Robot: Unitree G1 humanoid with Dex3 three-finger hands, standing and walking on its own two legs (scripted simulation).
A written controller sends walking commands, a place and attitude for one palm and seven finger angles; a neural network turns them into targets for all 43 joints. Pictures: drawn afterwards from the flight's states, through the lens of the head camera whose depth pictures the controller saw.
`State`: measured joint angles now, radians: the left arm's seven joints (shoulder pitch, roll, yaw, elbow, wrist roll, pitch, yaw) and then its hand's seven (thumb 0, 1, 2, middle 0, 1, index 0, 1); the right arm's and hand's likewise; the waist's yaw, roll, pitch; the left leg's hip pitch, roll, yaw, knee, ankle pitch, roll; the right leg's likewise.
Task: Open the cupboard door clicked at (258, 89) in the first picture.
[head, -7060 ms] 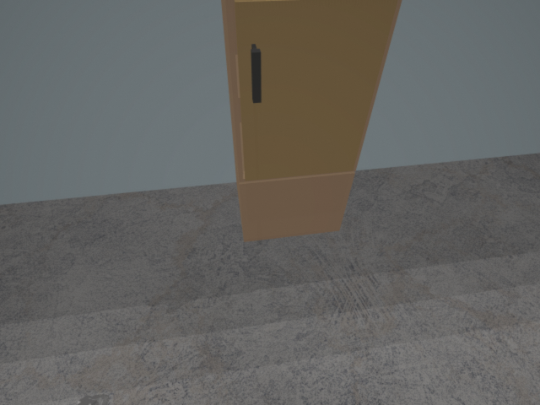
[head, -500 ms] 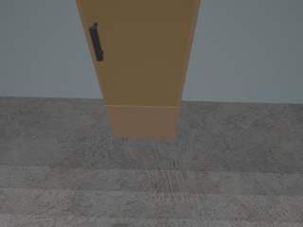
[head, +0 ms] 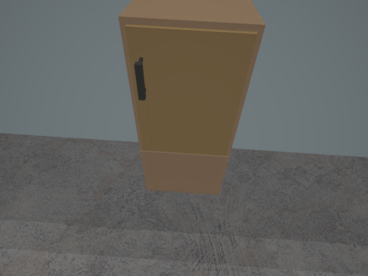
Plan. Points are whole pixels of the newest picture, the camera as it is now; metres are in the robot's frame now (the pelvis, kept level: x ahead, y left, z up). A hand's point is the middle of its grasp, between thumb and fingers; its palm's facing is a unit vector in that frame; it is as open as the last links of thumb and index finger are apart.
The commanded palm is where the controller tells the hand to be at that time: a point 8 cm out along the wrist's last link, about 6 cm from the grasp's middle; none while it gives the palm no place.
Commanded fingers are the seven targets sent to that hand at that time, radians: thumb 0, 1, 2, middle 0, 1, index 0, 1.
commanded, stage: take the last steps up to it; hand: left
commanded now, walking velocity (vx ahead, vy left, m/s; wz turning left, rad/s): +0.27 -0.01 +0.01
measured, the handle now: (141, 78) +0.74 +0.18 +0.05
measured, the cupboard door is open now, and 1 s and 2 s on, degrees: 0 0 0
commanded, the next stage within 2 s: come to a stop and stand still in 0.42 s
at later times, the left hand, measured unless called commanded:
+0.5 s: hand out of the picture +0.12 +0.10 -0.16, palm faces +0.11 -0.97 -0.23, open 7.2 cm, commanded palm none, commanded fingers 0.00 0.90 0.90 -0.20 -0.30 -0.20 -0.30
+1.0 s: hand out of the picture +0.16 +0.15 -0.19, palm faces +0.08 -0.96 -0.25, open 7.3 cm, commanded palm none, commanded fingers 0.00 0.90 0.90 -0.20 -0.30 -0.20 -0.30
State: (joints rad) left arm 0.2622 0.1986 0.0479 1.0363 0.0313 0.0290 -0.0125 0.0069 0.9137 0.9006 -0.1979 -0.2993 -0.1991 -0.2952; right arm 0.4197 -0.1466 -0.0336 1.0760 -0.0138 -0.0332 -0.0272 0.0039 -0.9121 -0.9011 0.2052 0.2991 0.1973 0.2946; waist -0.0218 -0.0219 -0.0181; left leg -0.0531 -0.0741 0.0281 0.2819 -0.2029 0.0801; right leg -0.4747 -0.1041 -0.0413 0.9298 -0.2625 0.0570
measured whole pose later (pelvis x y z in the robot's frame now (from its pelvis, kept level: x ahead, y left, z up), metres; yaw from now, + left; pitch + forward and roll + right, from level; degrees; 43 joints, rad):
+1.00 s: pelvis +0.14 -0.05 -0.02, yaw +1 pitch -2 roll +0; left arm 0.25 0.20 0.07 1.01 0.02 0.05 0.03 0.00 0.91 0.90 -0.20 -0.30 -0.20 -0.30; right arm 0.09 -0.14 -0.05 0.99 -0.02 0.03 -0.03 -0.01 -0.91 -0.90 0.21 0.30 0.20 0.29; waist 0.02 0.00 0.08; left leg -0.36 0.09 0.10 0.49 -0.11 0.00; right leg -0.36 -0.05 -0.04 0.91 -0.48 0.03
